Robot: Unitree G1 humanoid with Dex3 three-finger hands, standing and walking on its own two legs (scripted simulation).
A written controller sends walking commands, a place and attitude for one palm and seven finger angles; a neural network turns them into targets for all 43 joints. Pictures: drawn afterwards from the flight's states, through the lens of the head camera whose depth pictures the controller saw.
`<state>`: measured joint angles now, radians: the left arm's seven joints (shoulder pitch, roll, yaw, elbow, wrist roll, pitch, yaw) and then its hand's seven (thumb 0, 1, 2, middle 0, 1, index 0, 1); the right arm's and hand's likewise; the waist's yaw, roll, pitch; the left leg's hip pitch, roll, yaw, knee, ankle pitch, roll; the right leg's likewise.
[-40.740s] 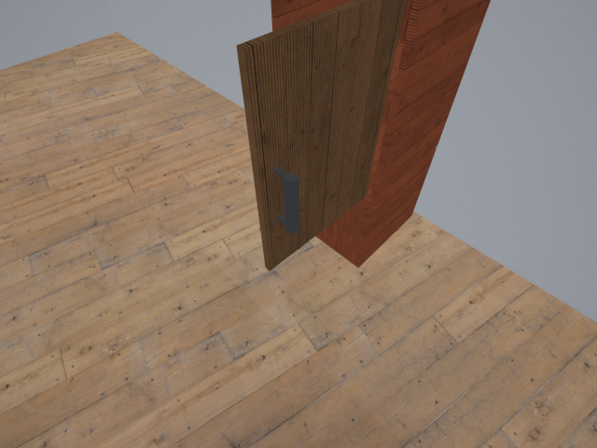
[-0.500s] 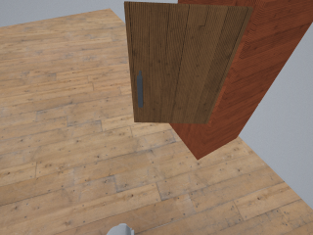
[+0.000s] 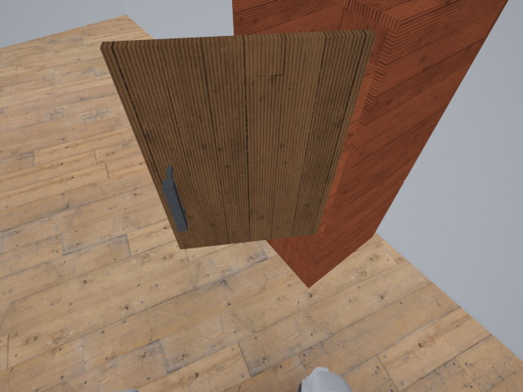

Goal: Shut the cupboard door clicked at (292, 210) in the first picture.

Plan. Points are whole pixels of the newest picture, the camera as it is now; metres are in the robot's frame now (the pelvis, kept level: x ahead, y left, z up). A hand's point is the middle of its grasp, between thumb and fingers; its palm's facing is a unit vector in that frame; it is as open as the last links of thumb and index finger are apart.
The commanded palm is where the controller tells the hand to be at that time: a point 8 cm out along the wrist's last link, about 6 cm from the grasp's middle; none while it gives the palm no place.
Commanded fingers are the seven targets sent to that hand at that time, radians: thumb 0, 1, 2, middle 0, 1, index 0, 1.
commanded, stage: come to a stop and stand still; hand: left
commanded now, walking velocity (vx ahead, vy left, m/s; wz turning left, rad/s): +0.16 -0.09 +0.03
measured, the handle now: (176, 200) +0.50 +0.19 -0.08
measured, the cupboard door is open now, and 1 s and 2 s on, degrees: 60 60 60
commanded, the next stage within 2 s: look again from close up in 1.16 s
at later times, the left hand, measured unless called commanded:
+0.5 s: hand out of the picture +0.11 +0.16 -0.16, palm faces +0.09 -0.96 -0.26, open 7.3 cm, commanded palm none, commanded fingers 0.00 0.90 0.90 -0.20 -0.30 -0.20 -0.30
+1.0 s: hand out of the picture +0.05 +0.22 -0.17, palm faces +0.02 -0.98 -0.22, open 7.3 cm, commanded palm none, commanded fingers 0.00 0.90 0.90 -0.20 -0.30 -0.20 -0.30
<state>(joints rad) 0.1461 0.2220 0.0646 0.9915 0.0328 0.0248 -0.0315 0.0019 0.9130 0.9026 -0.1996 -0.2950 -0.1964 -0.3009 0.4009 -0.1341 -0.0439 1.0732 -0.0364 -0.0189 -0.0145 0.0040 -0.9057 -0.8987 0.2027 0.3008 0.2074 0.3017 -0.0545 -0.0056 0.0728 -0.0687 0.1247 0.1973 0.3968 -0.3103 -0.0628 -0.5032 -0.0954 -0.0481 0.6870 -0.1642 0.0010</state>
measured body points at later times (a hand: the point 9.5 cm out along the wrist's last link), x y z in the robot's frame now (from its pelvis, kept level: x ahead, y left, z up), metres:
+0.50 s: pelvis +0.07 -0.03 +0.00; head +0.12 -0.05 +0.45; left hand +0.11 +0.21 -0.14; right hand +0.21 -0.28 -0.14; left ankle +0.05 +0.10 -0.68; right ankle +0.11 -0.14 -0.74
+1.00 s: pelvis +0.04 +0.03 +0.00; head +0.06 +0.03 +0.45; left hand +0.05 +0.27 -0.15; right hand +0.07 -0.20 -0.16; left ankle +0.03 +0.13 -0.74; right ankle +0.01 -0.10 -0.74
